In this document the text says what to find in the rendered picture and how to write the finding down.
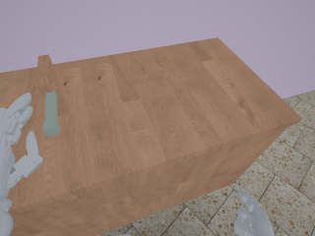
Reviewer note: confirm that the left robot forearm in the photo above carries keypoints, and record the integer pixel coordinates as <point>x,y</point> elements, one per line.
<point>6,220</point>

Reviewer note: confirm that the tap lever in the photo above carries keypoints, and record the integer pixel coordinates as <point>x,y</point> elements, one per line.
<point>50,127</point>

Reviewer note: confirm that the left robot hand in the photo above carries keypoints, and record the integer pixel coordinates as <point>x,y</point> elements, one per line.
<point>12,120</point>

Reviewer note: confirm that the counter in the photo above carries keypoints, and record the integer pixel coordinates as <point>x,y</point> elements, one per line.
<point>140,132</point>

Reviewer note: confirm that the right robot hand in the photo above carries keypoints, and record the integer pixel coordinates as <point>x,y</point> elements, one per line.
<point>257,222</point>

